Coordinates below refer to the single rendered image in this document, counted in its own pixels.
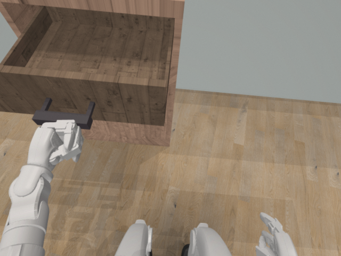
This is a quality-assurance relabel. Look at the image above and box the robot thigh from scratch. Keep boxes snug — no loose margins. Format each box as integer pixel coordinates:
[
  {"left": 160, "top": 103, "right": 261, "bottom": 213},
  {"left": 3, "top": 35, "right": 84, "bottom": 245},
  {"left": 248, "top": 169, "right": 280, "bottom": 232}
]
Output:
[
  {"left": 190, "top": 227, "right": 232, "bottom": 256},
  {"left": 115, "top": 223, "right": 153, "bottom": 256}
]

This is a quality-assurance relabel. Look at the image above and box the cabinet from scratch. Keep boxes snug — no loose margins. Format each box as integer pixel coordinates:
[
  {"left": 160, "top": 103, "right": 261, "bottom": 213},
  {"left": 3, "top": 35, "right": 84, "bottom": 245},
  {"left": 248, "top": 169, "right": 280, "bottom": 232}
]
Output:
[{"left": 0, "top": 0, "right": 185, "bottom": 147}]

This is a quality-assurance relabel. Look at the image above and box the right robot thigh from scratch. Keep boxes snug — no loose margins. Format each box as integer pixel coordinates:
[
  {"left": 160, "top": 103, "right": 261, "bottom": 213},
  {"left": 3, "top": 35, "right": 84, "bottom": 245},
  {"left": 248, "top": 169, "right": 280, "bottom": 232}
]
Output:
[{"left": 190, "top": 227, "right": 232, "bottom": 256}]

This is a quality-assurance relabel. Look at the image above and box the drawer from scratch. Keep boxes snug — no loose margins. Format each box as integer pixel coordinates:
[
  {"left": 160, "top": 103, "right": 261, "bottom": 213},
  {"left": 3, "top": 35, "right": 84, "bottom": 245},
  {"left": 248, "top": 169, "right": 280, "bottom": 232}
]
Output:
[{"left": 0, "top": 6, "right": 175, "bottom": 126}]

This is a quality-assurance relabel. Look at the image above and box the robot right hand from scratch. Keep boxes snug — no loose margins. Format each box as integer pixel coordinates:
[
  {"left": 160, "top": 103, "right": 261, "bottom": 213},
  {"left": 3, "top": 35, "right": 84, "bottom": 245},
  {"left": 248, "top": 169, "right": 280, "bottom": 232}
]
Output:
[{"left": 256, "top": 212, "right": 298, "bottom": 256}]

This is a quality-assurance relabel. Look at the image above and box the left robot forearm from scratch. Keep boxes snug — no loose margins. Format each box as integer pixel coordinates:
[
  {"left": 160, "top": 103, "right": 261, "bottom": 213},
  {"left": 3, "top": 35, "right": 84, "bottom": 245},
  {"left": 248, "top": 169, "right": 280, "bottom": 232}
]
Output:
[{"left": 0, "top": 164, "right": 54, "bottom": 256}]

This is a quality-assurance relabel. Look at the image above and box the left robot thigh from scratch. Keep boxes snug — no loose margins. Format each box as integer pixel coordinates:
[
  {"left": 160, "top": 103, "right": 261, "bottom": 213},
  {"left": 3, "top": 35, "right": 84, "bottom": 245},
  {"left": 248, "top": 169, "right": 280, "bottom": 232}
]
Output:
[{"left": 115, "top": 223, "right": 153, "bottom": 256}]

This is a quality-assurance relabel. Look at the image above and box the robot left hand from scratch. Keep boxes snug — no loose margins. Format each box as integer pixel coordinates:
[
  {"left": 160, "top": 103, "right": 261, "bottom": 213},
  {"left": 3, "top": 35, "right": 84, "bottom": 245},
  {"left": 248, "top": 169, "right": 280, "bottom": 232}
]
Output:
[{"left": 27, "top": 120, "right": 84, "bottom": 172}]

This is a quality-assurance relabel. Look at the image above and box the handle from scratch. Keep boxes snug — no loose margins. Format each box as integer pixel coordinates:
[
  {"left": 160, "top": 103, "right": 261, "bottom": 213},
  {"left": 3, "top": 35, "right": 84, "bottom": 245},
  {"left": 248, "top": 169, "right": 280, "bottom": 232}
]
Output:
[{"left": 32, "top": 98, "right": 95, "bottom": 130}]

